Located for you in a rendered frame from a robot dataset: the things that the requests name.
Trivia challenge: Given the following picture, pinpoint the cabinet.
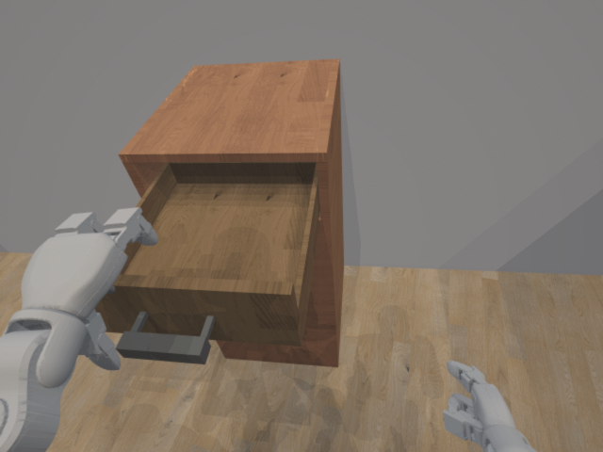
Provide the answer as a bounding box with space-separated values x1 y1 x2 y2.
119 58 344 367

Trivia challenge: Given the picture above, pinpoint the drawer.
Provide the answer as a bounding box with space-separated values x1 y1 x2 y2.
95 162 320 347

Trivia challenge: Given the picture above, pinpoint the robot left hand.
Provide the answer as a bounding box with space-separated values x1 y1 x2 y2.
21 207 158 370

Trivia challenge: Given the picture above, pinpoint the robot left forearm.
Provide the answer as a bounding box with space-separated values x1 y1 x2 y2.
0 308 88 452

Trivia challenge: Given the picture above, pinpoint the handle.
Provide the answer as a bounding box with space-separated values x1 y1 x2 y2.
115 312 216 364

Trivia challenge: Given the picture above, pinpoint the robot right forearm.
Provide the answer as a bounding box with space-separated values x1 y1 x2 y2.
482 426 537 452

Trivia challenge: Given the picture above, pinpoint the robot right hand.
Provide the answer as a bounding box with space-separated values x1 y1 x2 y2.
443 361 516 447

